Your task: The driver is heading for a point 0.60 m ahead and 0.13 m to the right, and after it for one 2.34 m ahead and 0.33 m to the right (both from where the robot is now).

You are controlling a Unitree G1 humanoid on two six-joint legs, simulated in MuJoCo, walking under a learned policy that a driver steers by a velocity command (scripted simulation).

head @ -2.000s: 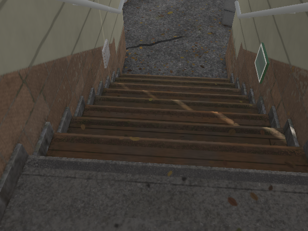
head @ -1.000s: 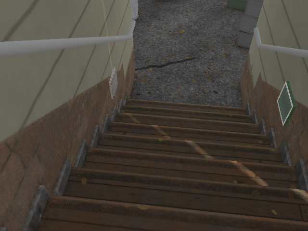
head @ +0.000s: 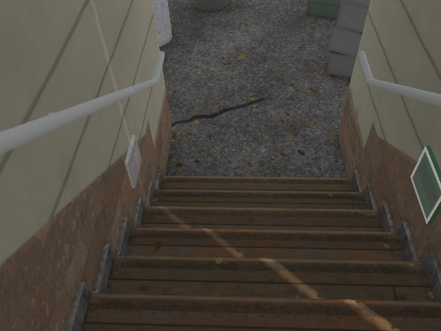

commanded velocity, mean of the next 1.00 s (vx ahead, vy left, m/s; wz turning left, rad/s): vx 0.15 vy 0.00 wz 0.00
